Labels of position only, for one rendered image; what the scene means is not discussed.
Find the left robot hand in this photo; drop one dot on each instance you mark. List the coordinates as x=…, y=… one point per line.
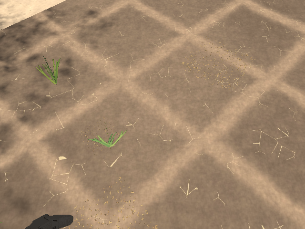
x=51, y=222

